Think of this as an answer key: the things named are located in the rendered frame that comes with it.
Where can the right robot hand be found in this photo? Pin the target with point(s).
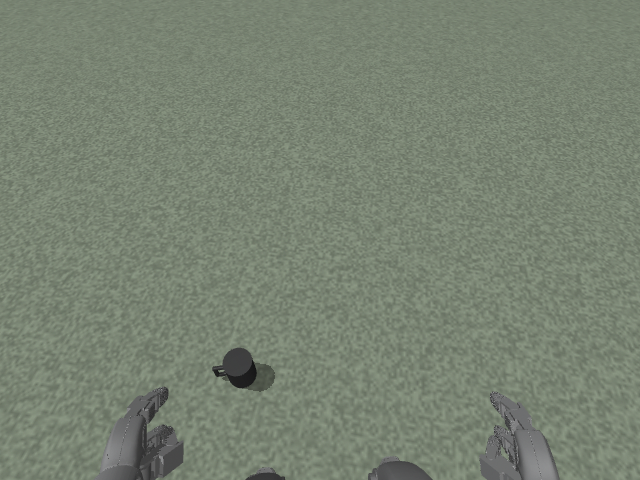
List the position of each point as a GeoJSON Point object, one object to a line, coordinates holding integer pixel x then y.
{"type": "Point", "coordinates": [530, 457]}

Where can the mug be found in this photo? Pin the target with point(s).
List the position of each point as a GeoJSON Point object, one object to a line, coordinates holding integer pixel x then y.
{"type": "Point", "coordinates": [239, 368]}

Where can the left robot hand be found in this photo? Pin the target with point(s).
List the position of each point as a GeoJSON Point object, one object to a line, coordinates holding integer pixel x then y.
{"type": "Point", "coordinates": [155, 453]}

